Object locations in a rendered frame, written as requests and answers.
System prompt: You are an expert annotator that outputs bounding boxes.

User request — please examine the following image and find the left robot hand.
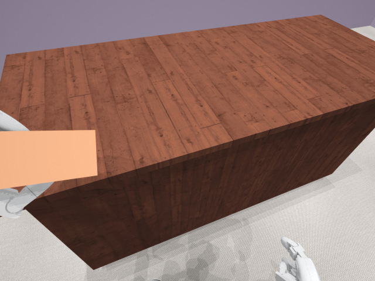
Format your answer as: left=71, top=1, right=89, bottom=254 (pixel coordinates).
left=0, top=110, right=54, bottom=219

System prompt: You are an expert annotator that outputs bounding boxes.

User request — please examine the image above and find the table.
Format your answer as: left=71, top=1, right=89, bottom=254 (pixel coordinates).
left=0, top=15, right=375, bottom=270

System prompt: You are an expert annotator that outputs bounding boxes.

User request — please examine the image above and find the sponge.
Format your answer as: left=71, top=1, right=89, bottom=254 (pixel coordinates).
left=0, top=130, right=97, bottom=189

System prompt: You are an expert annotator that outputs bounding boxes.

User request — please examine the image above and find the right robot hand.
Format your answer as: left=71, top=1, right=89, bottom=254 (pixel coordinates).
left=275, top=237, right=321, bottom=281

